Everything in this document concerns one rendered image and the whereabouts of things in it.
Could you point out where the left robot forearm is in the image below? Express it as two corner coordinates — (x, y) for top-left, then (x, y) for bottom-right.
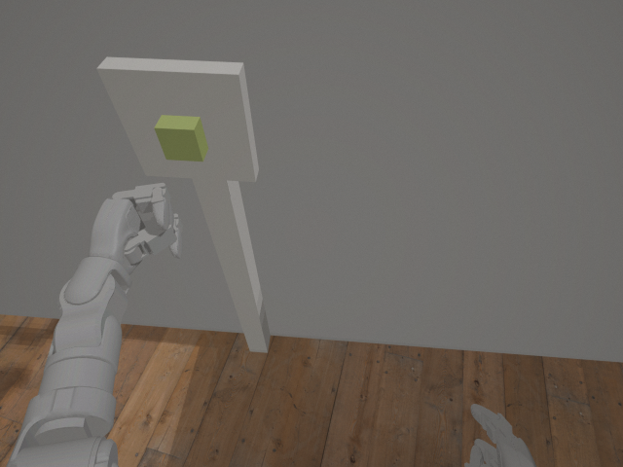
(6, 257), (132, 467)

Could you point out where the right robot hand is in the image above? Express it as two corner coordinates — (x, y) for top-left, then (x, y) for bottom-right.
(464, 404), (536, 467)

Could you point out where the button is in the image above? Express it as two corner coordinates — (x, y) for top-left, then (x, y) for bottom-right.
(154, 115), (208, 162)

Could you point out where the left robot hand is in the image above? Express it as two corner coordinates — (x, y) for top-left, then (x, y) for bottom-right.
(88, 183), (183, 275)

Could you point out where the panel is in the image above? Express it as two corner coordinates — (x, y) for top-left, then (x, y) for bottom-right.
(96, 57), (271, 353)

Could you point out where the robot left upper arm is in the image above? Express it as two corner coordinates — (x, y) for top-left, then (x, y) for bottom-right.
(11, 436), (119, 467)

